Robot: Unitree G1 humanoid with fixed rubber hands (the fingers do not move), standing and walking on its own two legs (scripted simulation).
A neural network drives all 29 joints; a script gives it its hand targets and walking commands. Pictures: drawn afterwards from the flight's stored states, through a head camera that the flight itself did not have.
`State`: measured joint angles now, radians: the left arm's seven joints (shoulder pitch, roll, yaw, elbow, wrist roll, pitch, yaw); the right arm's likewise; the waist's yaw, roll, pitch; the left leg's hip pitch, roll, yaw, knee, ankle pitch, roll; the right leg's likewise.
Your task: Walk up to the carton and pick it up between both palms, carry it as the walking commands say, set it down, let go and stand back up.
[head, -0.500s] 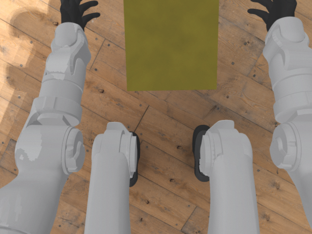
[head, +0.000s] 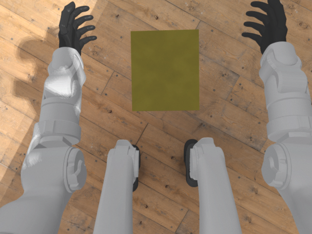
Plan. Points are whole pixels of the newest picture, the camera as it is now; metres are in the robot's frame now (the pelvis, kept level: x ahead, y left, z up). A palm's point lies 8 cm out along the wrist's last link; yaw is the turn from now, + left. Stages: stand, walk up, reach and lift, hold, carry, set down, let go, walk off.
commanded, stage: set down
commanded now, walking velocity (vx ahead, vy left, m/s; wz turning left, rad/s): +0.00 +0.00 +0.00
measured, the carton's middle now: (164, 75) +0.51 -0.01 -0.45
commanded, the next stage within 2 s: let go in 0.48 s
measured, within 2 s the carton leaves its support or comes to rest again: neither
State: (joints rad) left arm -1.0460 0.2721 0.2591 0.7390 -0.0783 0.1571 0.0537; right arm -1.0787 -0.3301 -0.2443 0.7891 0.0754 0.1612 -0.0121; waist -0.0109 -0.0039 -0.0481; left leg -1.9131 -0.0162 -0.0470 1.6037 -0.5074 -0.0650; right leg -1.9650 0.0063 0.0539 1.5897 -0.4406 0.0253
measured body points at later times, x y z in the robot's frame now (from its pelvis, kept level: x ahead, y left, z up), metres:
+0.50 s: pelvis +0.03 +0.00 +0.13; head +0.31 -0.01 +0.47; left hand +0.52 +0.19 +0.02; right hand +0.52 -0.23 +0.02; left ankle +0.08 +0.14 -0.50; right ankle +0.10 -0.13 -0.50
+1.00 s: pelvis +0.07 +0.00 +0.20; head +0.25 -0.01 +0.61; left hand +0.38 +0.22 +0.10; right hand +0.37 -0.24 +0.10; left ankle +0.08 +0.14 -0.50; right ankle +0.10 -0.13 -0.50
